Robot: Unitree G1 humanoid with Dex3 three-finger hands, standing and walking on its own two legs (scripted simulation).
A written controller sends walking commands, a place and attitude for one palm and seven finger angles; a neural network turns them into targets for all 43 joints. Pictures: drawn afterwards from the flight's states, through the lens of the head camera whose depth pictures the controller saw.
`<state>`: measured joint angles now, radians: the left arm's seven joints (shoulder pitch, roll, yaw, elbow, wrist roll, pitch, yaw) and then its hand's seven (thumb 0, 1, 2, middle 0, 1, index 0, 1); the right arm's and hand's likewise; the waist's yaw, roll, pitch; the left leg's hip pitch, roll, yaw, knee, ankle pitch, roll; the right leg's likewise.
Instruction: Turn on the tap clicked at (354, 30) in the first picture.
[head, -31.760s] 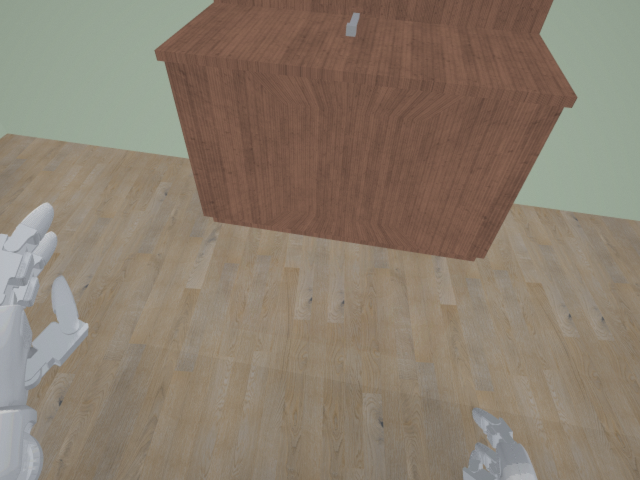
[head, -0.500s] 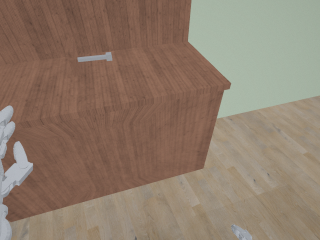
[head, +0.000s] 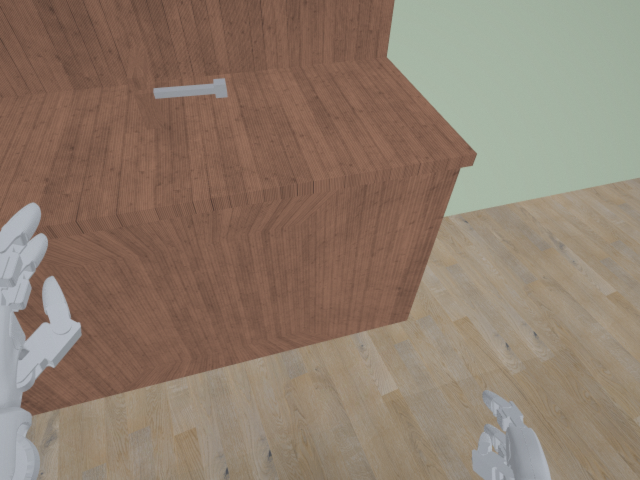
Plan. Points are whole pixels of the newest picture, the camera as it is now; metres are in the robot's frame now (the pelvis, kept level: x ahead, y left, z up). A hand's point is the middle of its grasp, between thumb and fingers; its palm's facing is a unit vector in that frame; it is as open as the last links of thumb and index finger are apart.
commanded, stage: stand and check the lever's angle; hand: left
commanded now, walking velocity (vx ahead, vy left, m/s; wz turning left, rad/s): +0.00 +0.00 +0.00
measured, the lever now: (220, 88) +0.81 +0.26 +0.09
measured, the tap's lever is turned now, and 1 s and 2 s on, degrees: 86 86 86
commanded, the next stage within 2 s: stand and wait in 0.02 s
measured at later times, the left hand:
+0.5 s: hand (60, 313) +0.23 +0.26 +0.16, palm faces +0.40 -0.85 -0.34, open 7.4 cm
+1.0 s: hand (68, 315) +0.22 +0.26 +0.16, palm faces +0.40 -0.85 -0.35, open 7.4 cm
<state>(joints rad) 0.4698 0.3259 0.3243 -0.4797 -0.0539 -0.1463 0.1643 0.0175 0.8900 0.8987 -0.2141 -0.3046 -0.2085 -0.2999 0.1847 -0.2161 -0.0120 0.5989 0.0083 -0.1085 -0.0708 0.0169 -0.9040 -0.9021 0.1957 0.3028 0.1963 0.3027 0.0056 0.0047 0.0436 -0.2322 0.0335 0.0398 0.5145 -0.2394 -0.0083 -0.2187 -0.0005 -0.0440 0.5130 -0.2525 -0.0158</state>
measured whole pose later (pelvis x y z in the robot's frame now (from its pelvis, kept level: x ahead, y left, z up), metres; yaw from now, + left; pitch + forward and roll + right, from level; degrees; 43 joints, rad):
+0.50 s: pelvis +0.01 +0.02 +0.01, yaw -1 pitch -1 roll -1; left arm 0.47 0.33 0.32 -0.48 -0.06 -0.14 0.17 0.02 0.89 0.90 -0.21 -0.30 -0.21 -0.30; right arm 0.18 -0.19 0.01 0.61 0.00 -0.09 -0.08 0.02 -0.90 -0.90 0.20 0.30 0.20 0.30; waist 0.01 0.00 0.03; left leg -0.22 0.02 0.07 0.45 -0.22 0.02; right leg -0.19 -0.01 -0.02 0.42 -0.20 0.01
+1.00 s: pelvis +0.01 +0.02 +0.01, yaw -1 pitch -1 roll -1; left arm 0.47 0.32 0.31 -0.45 -0.06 -0.12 0.17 0.02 0.89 0.90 -0.21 -0.30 -0.21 -0.30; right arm 0.18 -0.20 0.00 0.61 0.00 -0.08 -0.08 0.02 -0.90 -0.90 0.20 0.30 0.20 0.30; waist 0.01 0.02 0.02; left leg -0.22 0.03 0.06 0.45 -0.22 0.01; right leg -0.19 0.00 -0.02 0.40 -0.19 0.00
